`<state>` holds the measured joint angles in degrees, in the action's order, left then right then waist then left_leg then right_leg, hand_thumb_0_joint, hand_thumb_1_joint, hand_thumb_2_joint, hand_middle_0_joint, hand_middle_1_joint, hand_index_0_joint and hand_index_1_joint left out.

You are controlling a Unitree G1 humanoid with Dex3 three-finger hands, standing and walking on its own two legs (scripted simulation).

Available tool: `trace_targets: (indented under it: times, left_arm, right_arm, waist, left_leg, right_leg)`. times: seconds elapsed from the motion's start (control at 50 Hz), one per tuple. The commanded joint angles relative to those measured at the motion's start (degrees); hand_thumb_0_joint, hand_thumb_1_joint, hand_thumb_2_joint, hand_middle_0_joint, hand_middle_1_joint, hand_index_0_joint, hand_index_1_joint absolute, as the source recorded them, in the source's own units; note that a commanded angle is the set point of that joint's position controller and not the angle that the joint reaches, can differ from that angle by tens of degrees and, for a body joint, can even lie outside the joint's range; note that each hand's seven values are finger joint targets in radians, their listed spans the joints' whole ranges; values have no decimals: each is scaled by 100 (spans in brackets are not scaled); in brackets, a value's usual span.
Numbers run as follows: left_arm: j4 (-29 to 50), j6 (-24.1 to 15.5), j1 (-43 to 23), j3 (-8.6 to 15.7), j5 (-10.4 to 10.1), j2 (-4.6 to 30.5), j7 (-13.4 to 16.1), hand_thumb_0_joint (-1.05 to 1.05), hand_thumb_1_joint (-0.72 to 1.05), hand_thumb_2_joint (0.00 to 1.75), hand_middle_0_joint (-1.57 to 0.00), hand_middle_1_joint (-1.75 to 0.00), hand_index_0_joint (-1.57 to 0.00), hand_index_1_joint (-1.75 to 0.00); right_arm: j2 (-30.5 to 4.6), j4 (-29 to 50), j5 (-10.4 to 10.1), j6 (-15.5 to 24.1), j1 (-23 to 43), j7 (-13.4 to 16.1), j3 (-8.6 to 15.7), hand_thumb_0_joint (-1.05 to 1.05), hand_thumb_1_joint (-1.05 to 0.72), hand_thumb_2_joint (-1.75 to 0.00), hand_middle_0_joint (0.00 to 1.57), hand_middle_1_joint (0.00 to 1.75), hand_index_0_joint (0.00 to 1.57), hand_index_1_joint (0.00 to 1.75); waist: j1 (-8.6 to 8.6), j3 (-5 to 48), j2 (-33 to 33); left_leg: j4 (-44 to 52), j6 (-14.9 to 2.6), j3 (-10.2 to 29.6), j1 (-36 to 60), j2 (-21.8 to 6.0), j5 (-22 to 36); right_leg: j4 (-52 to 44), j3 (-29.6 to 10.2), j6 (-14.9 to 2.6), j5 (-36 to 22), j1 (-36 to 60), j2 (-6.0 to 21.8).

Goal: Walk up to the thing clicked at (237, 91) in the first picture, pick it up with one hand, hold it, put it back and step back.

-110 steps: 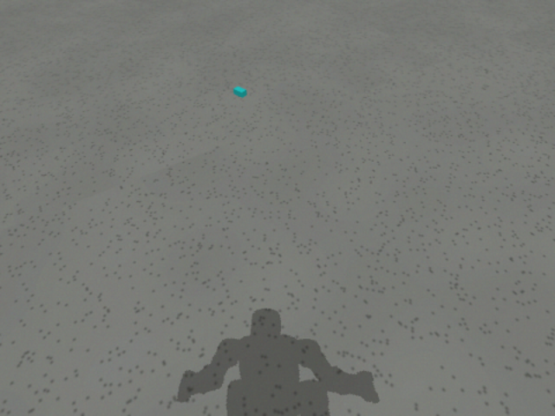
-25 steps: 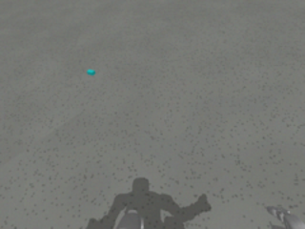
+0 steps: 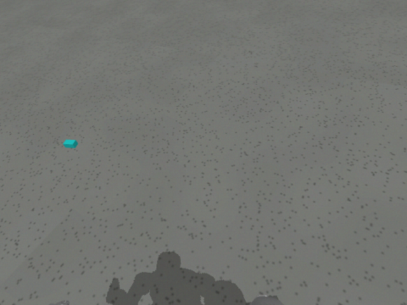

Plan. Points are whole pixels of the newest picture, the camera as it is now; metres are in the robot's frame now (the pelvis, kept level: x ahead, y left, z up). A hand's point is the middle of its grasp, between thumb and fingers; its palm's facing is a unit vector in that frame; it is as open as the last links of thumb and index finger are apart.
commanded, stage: walk up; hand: left
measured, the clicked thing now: (70, 143) +1.39 +0.99 -0.73
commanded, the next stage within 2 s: none
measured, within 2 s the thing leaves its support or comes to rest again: neither
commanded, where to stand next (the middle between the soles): +0.99 +0.88 m, yaw -16 degrees
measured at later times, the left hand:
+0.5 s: hand (23, 276) +0.27 +0.48 -0.14, palm faces -0.08 -0.85 -0.51, open 7.4 cm
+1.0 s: hand (21, 180) +0.54 +0.57 -0.10, palm faces -0.08 -0.82 -0.56, open 7.4 cm
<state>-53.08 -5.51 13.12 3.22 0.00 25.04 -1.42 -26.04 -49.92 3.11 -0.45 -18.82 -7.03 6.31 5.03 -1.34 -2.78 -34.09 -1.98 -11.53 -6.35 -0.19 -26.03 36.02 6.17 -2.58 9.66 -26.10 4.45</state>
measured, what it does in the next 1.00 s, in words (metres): walks ahead: left foot, then right foot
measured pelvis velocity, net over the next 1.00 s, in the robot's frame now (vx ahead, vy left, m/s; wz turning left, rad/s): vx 0.43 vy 0.27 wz -0.12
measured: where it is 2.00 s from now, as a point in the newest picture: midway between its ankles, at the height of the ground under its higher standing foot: (108, 219)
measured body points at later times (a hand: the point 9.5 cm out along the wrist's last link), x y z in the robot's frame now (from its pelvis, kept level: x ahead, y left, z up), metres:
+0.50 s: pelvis +0.23 +0.16 -0.01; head +0.26 +0.16 +0.44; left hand +0.27 +0.52 -0.11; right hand +0.35 -0.19 -0.09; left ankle +0.32 +0.28 -0.72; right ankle +0.15 -0.04 -0.66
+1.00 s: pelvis +0.43 +0.27 +0.00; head +0.43 +0.23 +0.45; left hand +0.55 +0.61 -0.06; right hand +0.46 -0.05 -0.14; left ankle +0.48 +0.43 -0.66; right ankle +0.45 +0.12 -0.72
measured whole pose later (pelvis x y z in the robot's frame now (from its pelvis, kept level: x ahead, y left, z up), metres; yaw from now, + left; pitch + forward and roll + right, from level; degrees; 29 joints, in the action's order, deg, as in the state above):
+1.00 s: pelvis +0.43 +0.27 +0.00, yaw -7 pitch -2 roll -2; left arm -51.5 -6.1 15.7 2.9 0.6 24.2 3.4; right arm -25.3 -47.9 3.1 -3.7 -14.7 -6.6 5.6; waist 0.8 -3.1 -8.3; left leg -62.3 1.0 4.5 -30.6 -5.4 -20.9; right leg 35.5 7.4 -0.5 15.1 -18.1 3.9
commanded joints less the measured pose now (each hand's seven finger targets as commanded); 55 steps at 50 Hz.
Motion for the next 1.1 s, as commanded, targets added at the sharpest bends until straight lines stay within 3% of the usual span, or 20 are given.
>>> trace_targets:
  times: [0.0,0.02,0.12,0.28,0.32,0.38,0.4,0.42,0.44,0.5,0.56,0.64,0.68,0.72,0.74,0.76,0.78,0.8,0.9,1.08]
  left_arm:
    - [128,-155,1595,683,67,2145,352,0,90,90,-20,-30,-20,-30]
    - [216,-137,1200,635,-24,2161,406,0,90,90,-20,-30,-20,-30]
    - [408,-233,410,494,-52,1660,403,0,90,90,-20,-30,-20,-30]
    - [431,-355,480,544,105,2063,423,0,90,90,-20,-30,-20,-30]
    - [440,-321,257,518,110,2082,431,0,90,90,-20,-30,-20,-30]
    - [408,-209,231,339,157,1681,437,0,90,90,-20,-30,-20,-30]
    - [437,-187,582,148,94,1031,432,0,90,90,-20,-30,-20,-30]
    - [488,-160,496,146,-53,1124,522,0,90,90,-20,-30,-20,-30]
    - [345,-162,416,150,-22,1373,566,0,90,90,-20,-30,-20,-30]
    - [-130,-167,819,210,-125,1506,470,0,90,90,-20,-30,-20,-30]
    - [-142,-101,750,175,-88,1296,453,0,90,90,-20,-30,-20,-30]
    - [24,-52,523,220,-49,1202,429,0,90,90,-20,-30,-20,-30]
    - [102,-62,395,258,-41,1166,408,0,90,90,-20,-30,-20,-30]
    - [-75,-84,1073,342,-24,1138,445,0,90,90,-20,-30,-20,-30]
    - [-161,-91,1582,491,25,1444,510,0,90,90,-20,-30,-20,-30]
    - [-147,-98,2034,633,85,1801,586,0,90,90,-20,-30,-20,-30]
    - [124,-96,1760,631,74,2100,653,0,90,90,-20,-30,-20,-30]
    - [279,-50,1233,598,-45,2084,715,0,90,90,-20,-30,-20,-30]
    - [439,-172,345,507,48,1739,640,0,90,90,-20,-30,-20,-30]
    - [389,-187,184,620,201,2250,540,0,90,90,-20,-30,-20,-30]
  right_arm:
    - [-750,976,2,207,622,75,80,0,-90,-90,20,30,20,30]
    - [-1248,864,13,144,710,147,211,0,-90,-90,20,30,20,30]
    - [-1158,453,-64,94,404,137,224,0,-90,-90,20,30,20,30]
    - [-1018,791,-10,20,1492,-189,290,0,-90,-90,20,30,20,30]
    - [-1037,701,-28,55,1336,-196,352,0,-90,-90,20,30,20,30]
    - [-1326,242,23,86,-55,-92,576,0,-90,-90,20,30,20,30]
    - [-1833,150,115,126,-693,20,720,0,-90,-90,20,30,20,30]
    - [-2275,341,-52,161,-319,112,754,0,-90,-90,20,30,20,30]
    - [-2203,426,-168,133,95,157,797,0,-90,-90,20,30,20,30]
    - [-1414,669,-136,194,724,234,500,0,-90,-90,20,30,20,30]
    - [-1226,712,-59,230,682,246,392,0,-90,-90,20,30,20,30]
    - [-1142,907,36,174,741,202,343,0,-90,-90,20,30,20,30]
    - [-1074,982,67,115,824,178,307,0,-90,-90,20,30,20,30]
    - [-1021,1132,21,62,1137,160,266,0,-90,-90,20,30,20,30]
    - [-824,1215,-19,84,1105,153,193,0,-90,-90,20,30,20,30]
    - [-587,1222,-41,96,774,166,118,0,-90,-90,20,30,20,30]
    - [-738,1175,4,18,377,199,132,0,-90,-90,20,30,20,30]
    - [-1300,1074,53,-92,387,254,317,0,-90,-90,20,30,20,30]
    - [-1199,625,-5,-144,120,153,318,0,-90,-90,20,30,20,30]
    - [-1061,686,-3,-167,655,-66,404,0,-90,-90,20,30,20,30]
  waist:
    - [-1100,642,1714]
    - [-934,530,979]
    - [-403,87,798]
    - [-541,-104,889]
    - [-353,-35,891]
    - [488,622,-305]
    - [739,669,-1987]
    - [538,659,-2314]
    - [264,595,-1463]
    - [-196,169,-821]
    - [-200,99,-845]
    - [-219,1,-645]
    - [-247,-35,-376]
    - [-742,243,44]
    - [-1083,551,543]
    - [-1297,820,1497]
    - [-998,895,1274]
    - [-886,792,442]
    - [-385,-20,751]
    - [-341,76,1189]
  left_leg:
    - [-3187,66,908,-3918,141,-541]
    - [-3569,151,1663,-3878,-249,-300]
    - [-2935,302,1779,-3062,-836,714]
    - [-1163,265,1254,-2406,-942,1435]
    - [-706,205,975,-1651,-804,1428]
    - [-83,-34,611,636,-227,737]
    - [1058,-311,2323,1252,-1186,-412]
    - [2130,-777,4487,1236,-2202,-972]
    - [2093,-1074,4436,741,-2299,-973]
    - [1482,-877,2471,-56,-1685,684]
    - [1464,-1036,1797,-238,-1496,1929]
    - [1690,-1246,1553,-633,-1555,1536]
    - [1549,-1042,1337,-892,-1340,1469]
    - [515,-702,857,-1298,-1083,2379]
    - [-450,-315,558,-1892,-803,2768]
    - [-1890,81,441,-2851,-276,1136]
    - [-3000,384,1104,-3558,-29,-593]
    - [-3751,444,1781,-3654,-307,-585]
    - [-3351,282,2030,-2995,-688,580]
    - [-1133,233,808,-1758,-693,652]
  right_leg:
    - [-2198,-4347,-857,2519,3659,2070]
    - [-2193,-4879,-1316,2883,3138,2327]
    - [-1803,-2017,-911,121,1702,1319]
    - [-1757,-1120,-870,1013,824,1150]
    - [-1449,-892,-765,748,485,1098]
    - [1040,-202,-368,-109,-404,551]
    - [2991,-126,-75,1241,-1548,-192]
    - [3701,-452,-66,2271,-2418,-686]
    - [3964,-942,-168,1882,-2205,-239]
    - [3045,-873,-72,1096,-1494,247]
    - [2089,-581,106,1189,-959,148]
    - [1138,-113,101,743,-357,129]
    - [555,13,64,400,265,-51]
    - [-399,105,15,-465,1660,-200]
    - [-596,-199,-129,-409,2746,-94]
    - [-1347,-1780,-515,512,3629,911]
    - [-1808,-3963,-1051,1368,3647,2268]
    - [-1958,-4625,-1710,2427,3020,2698]
    - [-1821,-1768,-956,1208,1222,1465]
    - [-1212,-922,-821,1759,277,1132]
